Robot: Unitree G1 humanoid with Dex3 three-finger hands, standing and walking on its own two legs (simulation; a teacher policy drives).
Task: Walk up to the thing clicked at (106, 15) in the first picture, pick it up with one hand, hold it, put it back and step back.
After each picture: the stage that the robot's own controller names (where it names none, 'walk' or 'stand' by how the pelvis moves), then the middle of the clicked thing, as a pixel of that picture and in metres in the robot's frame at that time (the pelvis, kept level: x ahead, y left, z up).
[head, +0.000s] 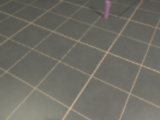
stand; (106, 9) +2.10 -0.43 -0.65
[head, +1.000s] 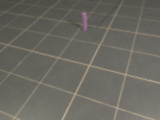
walk; (84, 21) +2.00 +0.03 -0.64
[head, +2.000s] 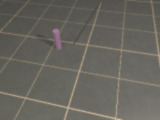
walk; (57, 39) +1.38 +0.30 -0.65
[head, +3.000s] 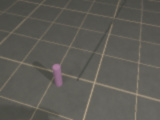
walk; (57, 75) +0.87 +0.23 -0.64
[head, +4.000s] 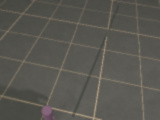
stand; (48, 117) +0.47 +0.20 -0.63
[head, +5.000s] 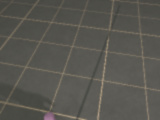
stand; out of the picture +0.43 +0.22 -0.65
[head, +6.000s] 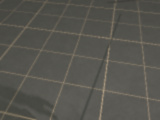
stand; out of the picture +0.39 +0.22 -0.66
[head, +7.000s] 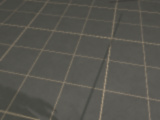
stand; out of the picture +0.40 +0.23 -0.66
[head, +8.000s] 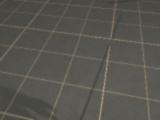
stand; out of the picture +0.39 +0.24 -0.66
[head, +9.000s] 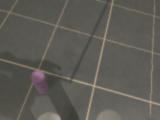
go down; (40, 83) +0.46 +0.20 -0.45
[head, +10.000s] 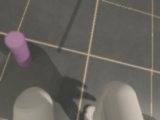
go down; (20, 51) +0.50 +0.23 -0.27
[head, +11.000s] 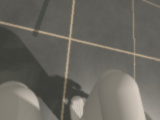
close in; out of the picture +0.49 +0.25 -0.20
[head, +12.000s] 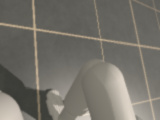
close; out of the picture +0.48 +0.29 -0.17
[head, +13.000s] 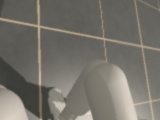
lift; out of the picture +0.44 +0.27 -0.17
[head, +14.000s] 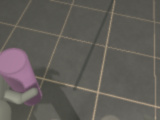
lift; (24, 82) +0.34 +0.18 +0.02
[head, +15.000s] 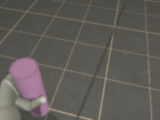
hold; (33, 92) +0.32 +0.16 +0.04
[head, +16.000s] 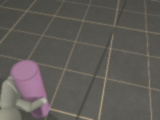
hold; (34, 93) +0.32 +0.16 +0.02
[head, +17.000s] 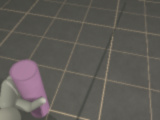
crouch; (33, 93) +0.32 +0.16 +0.03
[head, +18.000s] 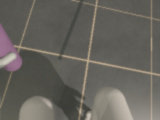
crouch; (1, 48) +0.45 +0.21 -0.05
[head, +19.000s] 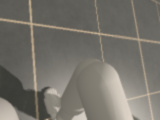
lower; out of the picture +0.46 +0.29 -0.18
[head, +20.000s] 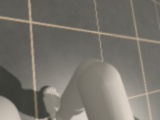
lower; out of the picture +0.47 +0.30 -0.18
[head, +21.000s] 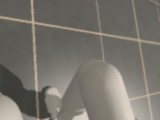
lower; out of the picture +0.46 +0.30 -0.17
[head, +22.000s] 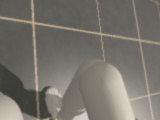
lower; out of the picture +0.46 +0.29 -0.17
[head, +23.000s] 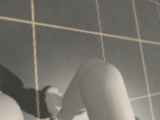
loosen; out of the picture +0.46 +0.29 -0.17
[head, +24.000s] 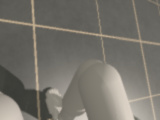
withdraw; out of the picture +0.46 +0.29 -0.17
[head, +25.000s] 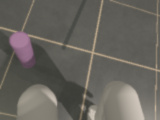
walk; (24, 52) +0.49 +0.23 -0.26
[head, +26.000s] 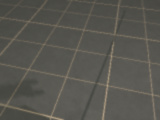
stand; out of the picture +0.40 +0.19 -0.59
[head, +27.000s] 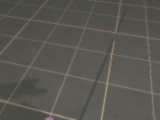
stand; out of the picture +0.42 +0.20 -0.60
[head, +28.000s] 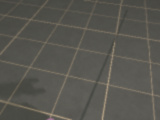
stand; out of the picture +0.41 +0.19 -0.60
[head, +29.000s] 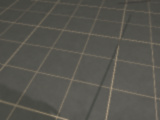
stand; out of the picture +0.42 +0.20 -0.66
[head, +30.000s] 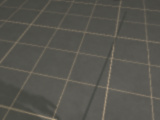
stand; out of the picture +0.38 +0.21 -0.66
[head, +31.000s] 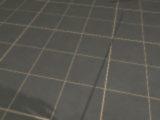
walk; out of the picture +0.38 +0.22 -0.66
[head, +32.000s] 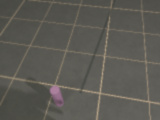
walk; (57, 96) +0.55 +0.21 -0.64
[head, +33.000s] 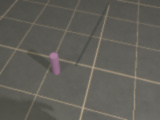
walk; (55, 64) +0.85 +0.20 -0.63
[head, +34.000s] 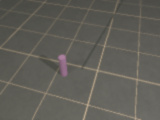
stand; (63, 66) +1.01 +0.19 -0.64
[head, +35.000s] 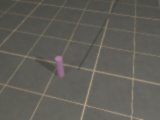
stand; (59, 67) +1.01 +0.20 -0.66
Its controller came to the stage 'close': yes
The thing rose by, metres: 0.68
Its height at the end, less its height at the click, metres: +0.00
